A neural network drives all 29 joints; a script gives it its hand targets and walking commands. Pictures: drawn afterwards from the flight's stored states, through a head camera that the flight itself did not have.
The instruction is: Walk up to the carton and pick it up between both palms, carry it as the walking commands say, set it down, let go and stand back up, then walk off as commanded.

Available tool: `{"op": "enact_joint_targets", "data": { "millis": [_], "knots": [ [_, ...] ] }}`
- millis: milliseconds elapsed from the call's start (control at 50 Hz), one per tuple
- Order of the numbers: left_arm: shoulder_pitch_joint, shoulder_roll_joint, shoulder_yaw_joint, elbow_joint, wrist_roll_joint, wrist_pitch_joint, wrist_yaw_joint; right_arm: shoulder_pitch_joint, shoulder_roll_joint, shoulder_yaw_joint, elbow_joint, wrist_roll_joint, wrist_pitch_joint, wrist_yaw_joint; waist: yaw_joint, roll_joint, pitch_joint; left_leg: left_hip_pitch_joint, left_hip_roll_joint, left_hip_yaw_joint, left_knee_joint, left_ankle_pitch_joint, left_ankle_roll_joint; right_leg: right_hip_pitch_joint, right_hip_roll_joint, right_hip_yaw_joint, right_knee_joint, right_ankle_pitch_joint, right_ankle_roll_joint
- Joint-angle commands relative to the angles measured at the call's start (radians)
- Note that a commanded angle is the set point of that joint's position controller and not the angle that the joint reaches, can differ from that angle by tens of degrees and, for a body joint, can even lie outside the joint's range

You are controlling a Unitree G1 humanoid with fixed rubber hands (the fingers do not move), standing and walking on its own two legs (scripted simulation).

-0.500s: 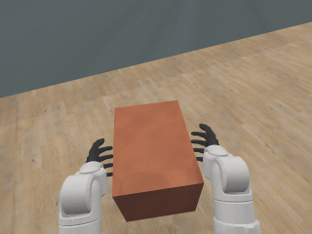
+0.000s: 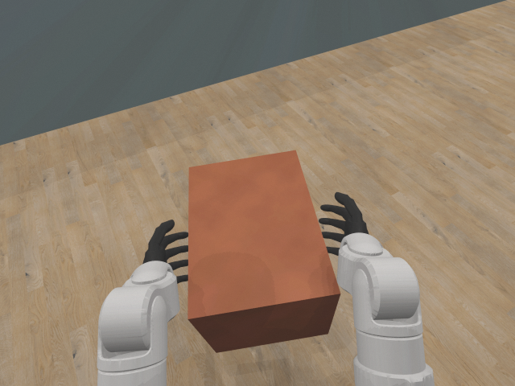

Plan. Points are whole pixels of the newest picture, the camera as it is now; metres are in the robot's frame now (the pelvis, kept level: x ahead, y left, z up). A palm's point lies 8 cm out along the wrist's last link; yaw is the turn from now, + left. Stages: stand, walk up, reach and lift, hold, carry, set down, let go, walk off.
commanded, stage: carry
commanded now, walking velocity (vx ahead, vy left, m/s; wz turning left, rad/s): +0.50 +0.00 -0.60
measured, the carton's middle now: (257, 248) +0.36 +0.00 +0.00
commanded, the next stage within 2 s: none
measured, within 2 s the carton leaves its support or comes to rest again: neither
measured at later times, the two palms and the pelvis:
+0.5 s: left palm (289, 129) +0.53 -0.06 +0.12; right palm (437, 140) +0.51 -0.33 +0.11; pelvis +0.24 -0.13 +0.01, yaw -10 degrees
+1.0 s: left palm (380, 69) +0.85 -0.34 +0.06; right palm (498, 85) +0.73 -0.58 +0.08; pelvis +0.55 -0.31 -0.01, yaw -32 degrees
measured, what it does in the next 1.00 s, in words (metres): walks ahead, turning right: right foot, then left foot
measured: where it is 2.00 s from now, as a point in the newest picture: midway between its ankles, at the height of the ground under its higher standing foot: (430, 201)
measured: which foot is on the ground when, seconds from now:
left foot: down 0.00-0.16, up 0.18-0.76, down 0.78-1.00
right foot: up 0.00-0.14, down 0.16-0.78, up 0.80-1.00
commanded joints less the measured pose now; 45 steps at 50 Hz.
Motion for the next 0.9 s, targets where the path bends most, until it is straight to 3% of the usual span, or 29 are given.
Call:
{"op": "enact_joint_targets", "data": {
  "millis": [0, 40, 80, 100, 120, 140, 160, 220, 280, 320, 360, 380, 440, 460, 500, 600, 620, 660, 680, 700, 720, 740, 760, 780, 800, 820, 840, 860, 880],
  "knots": [
    [-0.575, -0.933, -0.626, -0.303, -0.363, -0.081, -0.225, -0.114, 1.055, 0.463, -0.059, 0.355, -0.029, 0.236, -0.006, 0.283, -0.275, 0.532, 0.245, 0.014, -0.141, 0.482, 0.145, -0.121, -0.026, -0.011, -0.174, 0.114, 0.022],
    [-0.576, -0.912, -0.596, -0.260, -0.352, -0.063, -0.220, -0.123, 1.004, 0.467, -0.041, 0.338, -0.013, 0.226, 0.017, 0.360, -0.284, 0.377, 0.187, 0.162, -0.065, 0.616, 0.097, 0.125, 0.011, -0.081, -0.297, 0.221, 0.009],
    [-0.553, -0.886, -0.574, -0.216, -0.342, -0.039, -0.234, -0.119, 0.972, 0.484, -0.060, 0.332, 0.002, 0.219, 0.041, 0.163, -0.302, 0.187, 0.105, 0.234, 0.284, 0.573, 0.061, 0.419, 0.079, -0.093, -0.416, 0.261, 0.008],
    [-0.513, -0.906, -0.553, -0.162, -0.326, -0.028, -0.225, -0.176, 0.933, 0.469, -0.070, 0.320, 0.013, 0.213, 0.081, 0.005, -0.259, -0.070, 0.040, 0.213, 0.535, 0.429, 0.028, 0.591, 0.014, 0.105, -0.450, 0.147, -0.022],
    [-0.530, -0.864, -0.533, -0.164, -0.324, -0.023, -0.223, -0.139, 0.931, 0.470, -0.037, 0.302, 0.028, 0.213, 0.040, -0.278, -0.202, -0.308, -0.077, 0.153, 0.707, -0.088, -0.008, 0.630, -0.218, 0.571, -0.617, 0.142, -0.093],
    [-0.465, -0.832, -0.487, -0.086, -0.295, -0.010, -0.218, -0.167, 0.900, 0.479, -0.016, 0.326, 0.042, 0.216, 0.008, -0.234, -0.136, -0.377, -0.076, 0.043, 0.746, -0.220, 0.014, 0.547, -0.280, 0.848, -0.666, 0.239, -0.161],
    [-0.544, -0.860, -0.498, -0.114, -0.327, -0.012, -0.230, -0.185, 0.936, 0.475, 0.012, 0.324, 0.043, 0.209, 0.003, -0.199, -0.138, -0.387, -0.041, -0.015, 0.778, -0.174, 0.025, 0.466, -0.288, 0.821, -0.698, 0.212, -0.177],
    [-0.495, -0.927, -0.472, -0.103, -0.348, -0.009, -0.261, -0.257, 1.030, 0.516, -0.022, 0.371, 0.021, 0.203, 0.009, -0.091, -0.151, -0.393, -0.015, -0.048, 0.680, -0.024, 0.032, 0.526, -0.195, 0.637, -0.680, 0.455, -0.088],
    [-0.513, -0.991, -0.498, -0.088, -0.363, -0.028, -0.273, -0.236, 1.090, 0.513, -0.008, 0.355, 0.006, 0.206, 0.010, -0.154, -0.210, -0.399, 0.006, -0.048, 0.614, 0.075, 0.021, 0.562, -0.158, 0.585, -0.718, 0.349, -0.092],
    [-0.455, -0.958, -0.485, -0.088, -0.348, -0.039, -0.283, -0.167, 1.089, 0.527, 0.003, 0.348, 0.002, 0.205, 0.012, -0.105, -0.211, -0.438, -0.004, -0.033, 0.581, 0.104, 0.023, 0.627, -0.151, 0.556, -0.699, 0.552, -0.088],
    [-0.550, -0.954, -0.498, -0.168, -0.379, -0.060, -0.288, -0.223, 1.129, 0.550, -0.022, 0.363, -0.011, 0.197, 0.006, -0.132, -0.162, -0.481, -0.009, -0.023, 0.565, 0.134, 0.012, 0.621, -0.144, 0.547, -0.717, 0.601, -0.093],
    [-0.521, -0.953, -0.487, -0.128, -0.367, -0.053, -0.285, -0.188, 1.119, 0.529, -0.006, 0.345, -0.010, 0.189, 0.006, -0.125, -0.157, -0.496, -0.023, -0.010, 0.586, 0.147, 0.010, 0.666, -0.128, 0.527, -0.685, 0.783, -0.050],
    [-0.490, -0.917, -0.435, -0.166, -0.351, -0.074, -0.294, -0.273, 1.118, 0.594, -0.116, 0.394, -0.028, 0.183, 0.008, -0.120, -0.169, -0.504, -0.071, 0.027, 0.597, 0.143, 0.021, 0.744, -0.082, 0.507, -0.645, 1.000, 0.016],
    [-0.474, -0.878, -0.422, -0.140, -0.337, -0.072, -0.293, -0.266, 1.115, 0.598, -0.067, 0.391, -0.018, 0.179, 0.007, -0.193, -0.151, -0.520, -0.047, 0.029, 0.560, 0.154, 0.006, 0.738, -0.076, 0.459, -0.632, 1.079, -0.001],
    [-0.429, -0.843, -0.386, -0.083, -0.325, -0.057, -0.296, -0.214, 1.056, 0.569, -0.041, 0.351, -0.006, 0.163, 0.018, -0.227, -0.131, -0.505, -0.095, 0.066, 0.501, 0.137, 0.011, 0.757, -0.053, 0.480, -0.613, 1.185, 0.024],
    [-0.454, -0.829, -0.407, -0.117, -0.324, -0.062, -0.279, -0.233, 1.033, 0.553, -0.047, 0.366, -0.003, 0.161, 0.037, -0.170, -0.117, -0.462, -0.139, 0.135, 0.265, 0.124, 0.018, 0.807, -0.027, 0.466, -0.545, 1.494, -0.027],
    [-0.502, -0.837, -0.416, -0.172, -0.345, -0.077, -0.280, -0.197, 1.068, 0.565, -0.048, 0.370, -0.004, 0.160, 0.038, -0.234, -0.126, -0.412, -0.178, 0.174, 0.216, 0.091, 0.021, 0.813, -0.007, 0.473, -0.518, 1.693, -0.001],
    [-0.483, -0.859, -0.444, -0.182, -0.357, -0.085, -0.284, -0.237, 1.056, 0.568, -0.109, 0.387, -0.014, 0.172, 0.031, -0.246, -0.217, -0.177, -0.219, 0.169, 0.060, 0.095, 0.041, 0.734, 0.018, 0.434, -0.413, 1.740, 0.000],
    [-0.477, -0.885, -0.466, -0.183, -0.370, -0.086, -0.280, -0.237, 1.087, 0.563, -0.102, 0.388, -0.024, 0.172, 0.022, -0.166, -0.260, 0.038, -0.190, 0.141, 0.008, 0.167, 0.069, 0.587, 0.015, 0.406, -0.285, 1.795, 0.029],
    [-0.537, -0.879, -0.487, -0.287, -0.400, -0.113, -0.276, -0.182, 1.108, 0.539, -0.105, 0.395, -0.042, 0.177, -0.007, -0.104, -0.375, 0.373, -0.155, 0.131, -0.031, 0.292, 0.105, 0.357, 0.026, 0.330, -0.137, 1.767, 0.058],
    [-0.500, -0.850, -0.469, -0.203, -0.367, -0.104, -0.276, -0.151, 1.074, 0.535, -0.077, 0.381, -0.044, 0.174, -0.089, 0.057, -0.437, 0.767, 0.119, -0.140, -0.076, 0.576, 0.257, -0.050, 0.089, 0.273, 0.343, 0.986, 0.126],
    [-0.531, -0.862, -0.525, -0.253, -0.391, -0.104, -0.276, -0.140, 1.069, 0.523, -0.078, 0.368, -0.049, 0.177, -0.058, 0.280, -0.486, 0.965, 0.405, -0.315, 0.059, 1.078, 0.364, -0.354, 0.113, 0.229, 0.641, -0.054, 0.123],
    [-0.573, -0.858, -0.560, -0.313, -0.406, -0.121, -0.265, -0.132, 1.083, 0.502, -0.096, 0.382, -0.061, 0.184, -0.047, 0.277, -0.480, 0.921, 0.407, -0.332, 0.026, 1.131, 0.343, -0.384, 0.087, 0.305, 0.782, -0.101, 0.060],
    [-0.620, -0.885, -0.556, -0.349, -0.425, -0.130, -0.264, -0.128, 1.124, 0.488, -0.067, 0.361, -0.068, 0.185, -0.043, 0.189, -0.398, 0.864, 0.359, -0.294, -0.035, 1.110, 0.271, -0.418, 0.038, 0.314, 0.680, -0.123, -0.006],
    [-0.552, -0.914, -0.583, -0.318, -0.418, -0.139, -0.257, -0.072, 1.094, 0.469, -0.055, 0.350, -0.084, 0.187, -0.015, 0.185, -0.404, 0.898, 0.364, -0.272, -0.017, 0.944, 0.199, -0.480, -0.040, 0.333, 0.400, -0.152, -0.011],
    [-0.537, -0.939, -0.588, -0.340, -0.434, -0.144, -0.255, -0.042, 1.110, 0.478, -0.068, 0.338, -0.092, 0.182, -0.017, 0.151, -0.375, 0.850, 0.373, -0.271, -0.024, 0.831, 0.176, -0.470, -0.116, 0.376, 0.151, -0.187, 0.003],
    [-0.597, -0.938, -0.601, -0.396, -0.437, -0.153, -0.255, -0.072, 1.109, 0.503, -0.115, 0.340, -0.102, 0.191, -0.026, 0.163, -0.277, 0.776, 0.365, -0.205, -0.049, 0.846, 0.169, -0.440, -0.083, 0.262, -0.049, -0.164, 0.024],
    [-0.530, -0.908, -0.557, -0.341, -0.387, -0.138, -0.247, -0.087, 1.098, 0.527, -0.088, 0.356, -0.084, 0.200, -0.020, 0.186, -0.259, 0.616, 0.319, -0.057, -0.086, 0.722, 0.144, -0.225, -0.065, 0.159, -0.183, 0.042, 0.021],
    [-0.470, -0.902, -0.559, -0.317, -0.378, -0.134, -0.237, -0.100, 1.051, 0.506, -0.117, 0.353, -0.084, 0.199, -0.011, 0.268, -0.332, 0.525, 0.269, 0.061, -0.068, 0.644, 0.097, -0.041, -0.033, 0.110, -0.296, 0.164, 0.021]
  ]
}}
